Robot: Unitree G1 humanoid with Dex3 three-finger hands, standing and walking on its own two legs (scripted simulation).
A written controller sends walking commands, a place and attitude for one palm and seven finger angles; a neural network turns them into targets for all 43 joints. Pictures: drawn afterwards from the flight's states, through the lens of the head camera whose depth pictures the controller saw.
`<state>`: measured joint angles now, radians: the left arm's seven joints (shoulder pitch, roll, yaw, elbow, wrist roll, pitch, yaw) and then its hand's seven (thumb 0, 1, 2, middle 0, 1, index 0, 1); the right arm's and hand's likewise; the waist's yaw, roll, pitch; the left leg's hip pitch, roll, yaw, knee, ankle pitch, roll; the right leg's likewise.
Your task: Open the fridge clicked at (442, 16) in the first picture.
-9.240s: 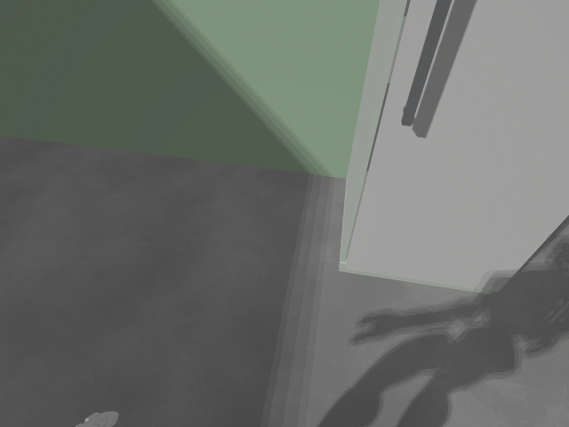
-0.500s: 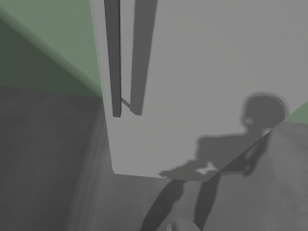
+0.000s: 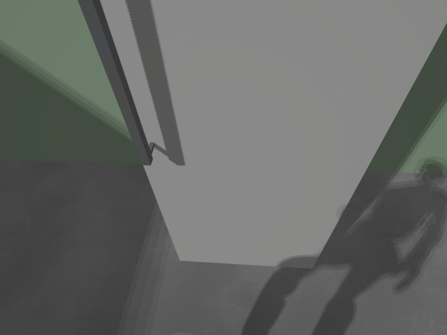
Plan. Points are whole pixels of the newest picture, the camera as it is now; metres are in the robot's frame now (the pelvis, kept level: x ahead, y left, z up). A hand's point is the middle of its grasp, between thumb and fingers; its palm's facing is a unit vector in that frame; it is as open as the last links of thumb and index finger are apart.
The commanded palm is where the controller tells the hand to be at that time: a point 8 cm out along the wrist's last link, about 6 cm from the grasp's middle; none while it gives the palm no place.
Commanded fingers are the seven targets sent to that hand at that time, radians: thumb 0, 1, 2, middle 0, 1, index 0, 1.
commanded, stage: come to a stop and stand still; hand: left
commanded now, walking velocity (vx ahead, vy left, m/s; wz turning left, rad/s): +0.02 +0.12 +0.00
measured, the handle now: (116, 56) +0.49 +0.22 +0.26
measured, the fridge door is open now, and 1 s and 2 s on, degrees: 0 0 0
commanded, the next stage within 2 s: none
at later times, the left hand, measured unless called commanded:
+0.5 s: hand out of the picture +0.00 +0.24 -0.19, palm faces +0.04 -0.98 -0.19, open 7.4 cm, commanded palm none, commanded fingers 0.00 0.90 0.90 -0.20 -0.30 -0.20 -0.30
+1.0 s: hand out of the picture +0.00 +0.24 -0.18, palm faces -0.02 -0.99 -0.16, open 7.4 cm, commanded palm none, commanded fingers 0.00 0.90 0.90 -0.20 -0.30 -0.20 -0.30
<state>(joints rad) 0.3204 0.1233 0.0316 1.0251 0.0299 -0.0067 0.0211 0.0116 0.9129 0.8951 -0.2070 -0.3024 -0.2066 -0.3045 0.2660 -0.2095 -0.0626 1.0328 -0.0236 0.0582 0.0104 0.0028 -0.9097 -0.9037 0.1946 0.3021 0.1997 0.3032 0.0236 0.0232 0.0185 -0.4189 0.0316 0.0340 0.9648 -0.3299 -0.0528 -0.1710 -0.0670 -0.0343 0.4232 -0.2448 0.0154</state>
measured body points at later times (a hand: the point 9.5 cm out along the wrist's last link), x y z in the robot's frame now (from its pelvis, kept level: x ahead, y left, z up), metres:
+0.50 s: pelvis +0.00 +0.07 -0.01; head +0.01 +0.08 +0.44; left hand +0.00 +0.30 -0.17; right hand +0.05 -0.16 -0.16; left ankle +0.01 +0.16 -0.75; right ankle -0.01 -0.05 -0.75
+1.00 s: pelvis +0.01 +0.08 +0.00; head +0.03 +0.09 +0.45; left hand +0.00 +0.29 -0.17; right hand -0.03 -0.12 -0.16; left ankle +0.01 +0.16 -0.75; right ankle -0.01 -0.05 -0.75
